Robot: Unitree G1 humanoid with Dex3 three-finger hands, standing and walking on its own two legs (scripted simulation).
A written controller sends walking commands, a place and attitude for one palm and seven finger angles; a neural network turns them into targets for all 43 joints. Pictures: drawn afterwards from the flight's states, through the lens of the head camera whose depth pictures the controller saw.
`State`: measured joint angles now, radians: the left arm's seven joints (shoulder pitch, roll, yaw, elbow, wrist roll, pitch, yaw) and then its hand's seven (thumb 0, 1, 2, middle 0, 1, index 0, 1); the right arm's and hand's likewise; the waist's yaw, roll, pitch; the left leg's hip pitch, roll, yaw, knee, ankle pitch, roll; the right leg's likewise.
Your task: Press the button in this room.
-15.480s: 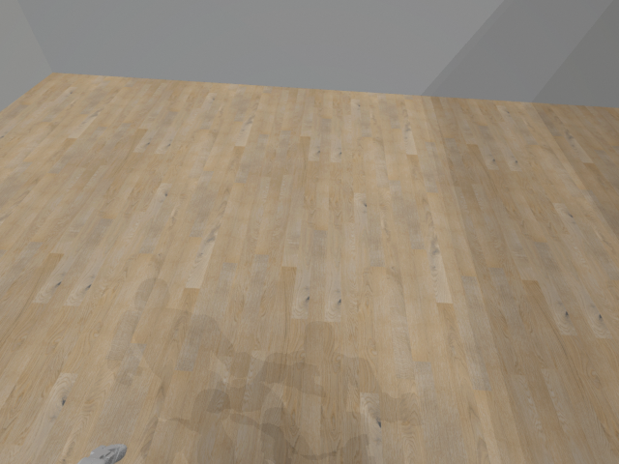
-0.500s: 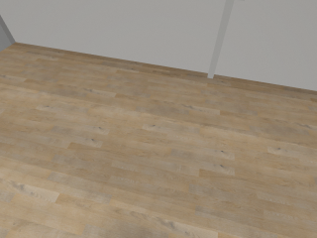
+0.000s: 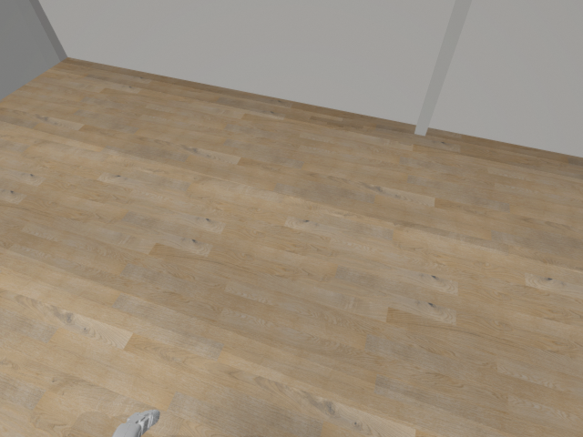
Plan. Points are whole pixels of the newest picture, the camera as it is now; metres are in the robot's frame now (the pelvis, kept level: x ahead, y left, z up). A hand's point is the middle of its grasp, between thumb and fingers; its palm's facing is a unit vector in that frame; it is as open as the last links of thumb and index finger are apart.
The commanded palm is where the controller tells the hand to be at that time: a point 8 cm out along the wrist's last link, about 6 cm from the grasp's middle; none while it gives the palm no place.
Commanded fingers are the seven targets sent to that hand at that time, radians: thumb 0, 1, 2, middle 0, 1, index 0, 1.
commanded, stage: turn or walk to find it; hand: left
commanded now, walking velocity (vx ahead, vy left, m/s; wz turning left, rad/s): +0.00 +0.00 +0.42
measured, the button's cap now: out of the picture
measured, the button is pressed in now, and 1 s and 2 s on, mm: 0 0 0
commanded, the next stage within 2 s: none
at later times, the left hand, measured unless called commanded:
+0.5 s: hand out of the picture -0.07 +0.19 -0.18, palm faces +0.31 -0.92 -0.23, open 7.3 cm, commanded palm none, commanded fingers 0.00 0.90 0.90 -0.20 -0.30 -0.20 -0.30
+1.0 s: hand out of the picture -0.01 +0.21 -0.15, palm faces +0.41 -0.87 -0.28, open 7.3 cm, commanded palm none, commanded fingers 0.00 0.90 0.90 -0.20 -0.30 -0.20 -0.30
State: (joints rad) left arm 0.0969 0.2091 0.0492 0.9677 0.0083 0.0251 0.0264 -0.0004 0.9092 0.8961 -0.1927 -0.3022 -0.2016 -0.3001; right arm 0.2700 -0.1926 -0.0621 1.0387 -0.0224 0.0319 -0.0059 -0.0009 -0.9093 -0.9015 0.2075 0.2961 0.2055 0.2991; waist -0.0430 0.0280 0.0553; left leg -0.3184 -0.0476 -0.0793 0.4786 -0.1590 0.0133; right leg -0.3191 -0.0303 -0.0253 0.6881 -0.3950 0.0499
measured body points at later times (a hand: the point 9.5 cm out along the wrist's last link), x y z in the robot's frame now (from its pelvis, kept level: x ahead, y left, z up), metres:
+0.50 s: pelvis -0.03 -0.01 -0.01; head +0.01 +0.01 +0.44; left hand -0.09 +0.24 -0.16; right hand +0.14 -0.24 -0.14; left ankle -0.08 +0.10 -0.73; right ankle +0.00 -0.12 -0.74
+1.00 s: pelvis -0.04 -0.03 -0.01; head +0.00 -0.04 +0.44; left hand -0.03 +0.25 -0.13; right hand +0.09 -0.24 -0.17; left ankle -0.08 +0.10 -0.74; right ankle +0.02 -0.12 -0.74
